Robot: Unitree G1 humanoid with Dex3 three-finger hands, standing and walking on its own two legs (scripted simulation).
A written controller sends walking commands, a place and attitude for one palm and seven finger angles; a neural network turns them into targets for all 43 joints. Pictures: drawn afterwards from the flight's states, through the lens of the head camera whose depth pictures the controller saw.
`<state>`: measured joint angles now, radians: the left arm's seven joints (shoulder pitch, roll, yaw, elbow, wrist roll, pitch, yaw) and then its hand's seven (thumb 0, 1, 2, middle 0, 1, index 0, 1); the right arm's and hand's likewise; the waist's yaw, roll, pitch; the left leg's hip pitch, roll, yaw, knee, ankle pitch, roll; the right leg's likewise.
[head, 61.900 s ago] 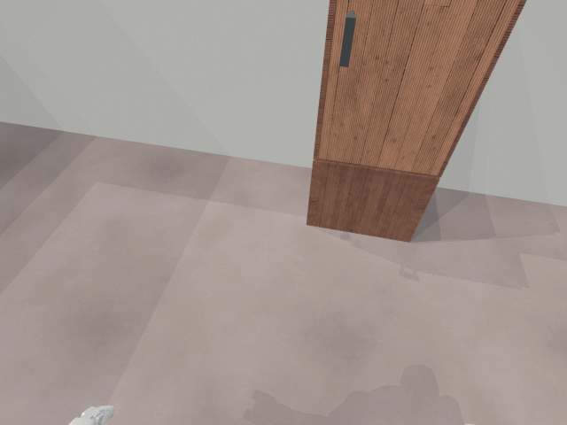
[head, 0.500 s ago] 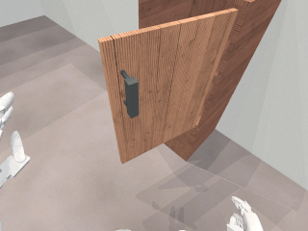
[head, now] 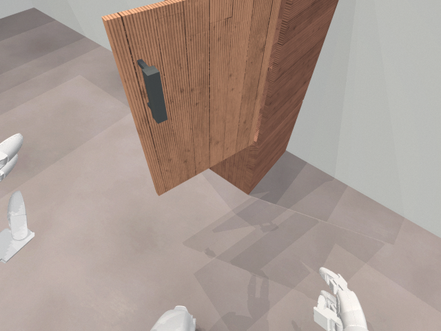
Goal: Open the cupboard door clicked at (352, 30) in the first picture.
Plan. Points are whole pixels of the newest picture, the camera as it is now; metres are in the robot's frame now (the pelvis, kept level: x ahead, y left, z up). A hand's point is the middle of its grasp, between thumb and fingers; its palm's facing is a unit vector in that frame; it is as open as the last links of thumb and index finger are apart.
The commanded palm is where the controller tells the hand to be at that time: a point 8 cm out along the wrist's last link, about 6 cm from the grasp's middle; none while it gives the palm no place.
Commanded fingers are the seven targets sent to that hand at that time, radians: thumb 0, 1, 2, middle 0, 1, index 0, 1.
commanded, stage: stop stepping back and stand still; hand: left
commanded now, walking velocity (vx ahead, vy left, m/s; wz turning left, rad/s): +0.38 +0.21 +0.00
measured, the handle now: (151, 91) +0.56 +0.20 +0.10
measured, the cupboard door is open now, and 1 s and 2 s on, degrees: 74 74 74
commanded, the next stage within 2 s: let the arm hang, fingers relaxed in 1.02 s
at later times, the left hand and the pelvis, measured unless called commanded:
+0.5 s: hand out of the picture +0.11 +0.27 +0.17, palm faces +0.48 -0.72 -0.50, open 7.4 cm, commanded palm +0.06 +0.30 +0.18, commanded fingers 0.00 0.90 0.90 -0.20 -0.30 -0.20 -0.30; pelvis -0.08 +0.00 +0.00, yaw +2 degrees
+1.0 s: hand out of the picture +0.13 +0.31 +0.16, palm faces +0.40 -0.75 -0.53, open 7.4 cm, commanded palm +0.06 +0.34 +0.18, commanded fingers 0.00 0.90 0.90 -0.20 -0.30 -0.20 -0.30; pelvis -0.07 +0.04 +0.00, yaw +2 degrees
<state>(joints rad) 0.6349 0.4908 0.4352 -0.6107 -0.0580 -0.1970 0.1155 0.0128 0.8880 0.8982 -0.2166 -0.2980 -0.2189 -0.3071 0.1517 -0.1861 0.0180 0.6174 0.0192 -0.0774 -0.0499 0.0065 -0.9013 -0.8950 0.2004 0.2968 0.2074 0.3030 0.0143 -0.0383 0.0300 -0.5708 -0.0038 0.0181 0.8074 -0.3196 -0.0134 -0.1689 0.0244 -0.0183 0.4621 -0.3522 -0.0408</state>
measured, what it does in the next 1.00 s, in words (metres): steps on the spot: left foot, then left foot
